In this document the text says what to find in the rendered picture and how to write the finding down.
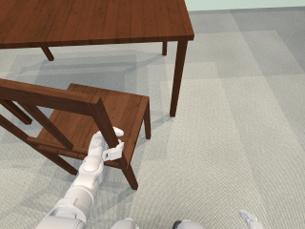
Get chair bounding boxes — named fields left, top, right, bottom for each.
left=0, top=78, right=152, bottom=191

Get left robot thigh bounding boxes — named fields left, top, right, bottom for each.
left=111, top=219, right=140, bottom=229

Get robot left upper arm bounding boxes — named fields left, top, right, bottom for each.
left=37, top=215, right=87, bottom=229

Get left robot hand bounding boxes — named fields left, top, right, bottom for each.
left=88, top=126, right=124, bottom=161

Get right robot hand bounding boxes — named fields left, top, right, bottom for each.
left=238, top=209, right=265, bottom=229

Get table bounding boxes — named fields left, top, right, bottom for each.
left=0, top=0, right=194, bottom=125

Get left robot forearm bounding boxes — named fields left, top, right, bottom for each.
left=35, top=155, right=104, bottom=229

